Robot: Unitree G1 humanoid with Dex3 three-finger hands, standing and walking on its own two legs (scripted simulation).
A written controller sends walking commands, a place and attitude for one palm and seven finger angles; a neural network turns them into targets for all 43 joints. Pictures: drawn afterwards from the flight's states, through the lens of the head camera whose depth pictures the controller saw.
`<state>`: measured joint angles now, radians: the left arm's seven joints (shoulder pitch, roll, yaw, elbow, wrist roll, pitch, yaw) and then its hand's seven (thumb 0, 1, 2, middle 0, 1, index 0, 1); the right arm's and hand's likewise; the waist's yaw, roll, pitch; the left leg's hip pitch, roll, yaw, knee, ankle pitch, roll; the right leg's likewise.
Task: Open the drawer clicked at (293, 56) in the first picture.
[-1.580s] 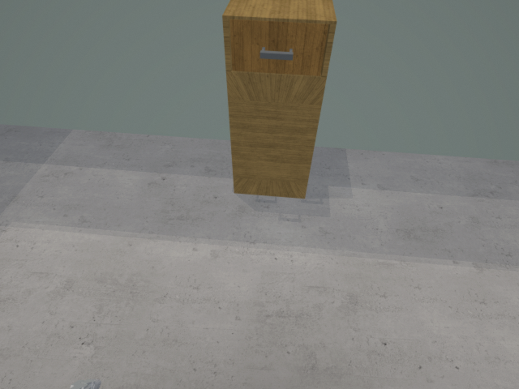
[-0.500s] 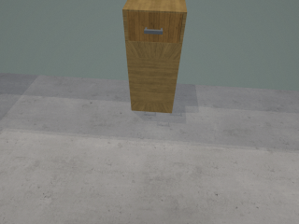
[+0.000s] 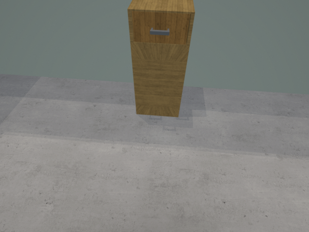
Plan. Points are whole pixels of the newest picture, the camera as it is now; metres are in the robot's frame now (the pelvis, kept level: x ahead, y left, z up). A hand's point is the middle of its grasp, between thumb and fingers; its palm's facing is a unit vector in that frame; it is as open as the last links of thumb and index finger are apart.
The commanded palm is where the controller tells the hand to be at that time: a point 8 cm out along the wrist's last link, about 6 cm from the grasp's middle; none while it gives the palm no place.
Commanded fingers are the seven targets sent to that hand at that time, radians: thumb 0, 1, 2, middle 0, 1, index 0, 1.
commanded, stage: walk to a spot facing it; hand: left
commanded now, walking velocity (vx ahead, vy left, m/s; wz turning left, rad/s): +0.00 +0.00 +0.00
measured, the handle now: (159, 31) +1.17 +0.04 +0.00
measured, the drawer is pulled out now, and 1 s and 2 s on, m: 0.00 0.00 0.00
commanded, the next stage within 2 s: turn to face it in 1.22 s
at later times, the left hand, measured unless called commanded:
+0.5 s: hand out of the picture +0.09 +0.15 -0.18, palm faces -0.09 -0.97 -0.22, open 7.4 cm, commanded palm none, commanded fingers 0.00 0.90 0.90 -0.20 -0.30 -0.20 -0.30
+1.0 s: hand (116, 173) +0.36 +0.17 -0.20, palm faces -0.31 -0.93 -0.19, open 7.4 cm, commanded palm none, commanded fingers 0.00 0.90 0.90 -0.20 -0.30 -0.20 -0.30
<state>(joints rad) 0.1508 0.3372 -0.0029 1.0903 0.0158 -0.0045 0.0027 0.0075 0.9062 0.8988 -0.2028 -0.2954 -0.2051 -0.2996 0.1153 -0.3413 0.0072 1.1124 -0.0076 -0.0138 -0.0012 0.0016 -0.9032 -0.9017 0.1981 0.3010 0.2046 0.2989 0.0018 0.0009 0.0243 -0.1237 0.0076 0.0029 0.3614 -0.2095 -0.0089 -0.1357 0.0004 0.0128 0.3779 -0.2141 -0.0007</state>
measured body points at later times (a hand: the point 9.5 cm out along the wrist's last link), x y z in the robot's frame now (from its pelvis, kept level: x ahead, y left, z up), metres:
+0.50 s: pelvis +0.08 -0.04 -0.02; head +0.09 -0.05 +0.43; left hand +0.09 +0.20 -0.17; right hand +0.02 -0.28 -0.18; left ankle +0.03 +0.11 -0.68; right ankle +0.03 -0.11 -0.75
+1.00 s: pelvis +0.29 -0.01 -0.02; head +0.31 +0.00 +0.43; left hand +0.37 +0.22 -0.18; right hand +0.30 -0.26 -0.15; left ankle +0.38 +0.04 -0.75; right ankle +0.19 -0.10 -0.65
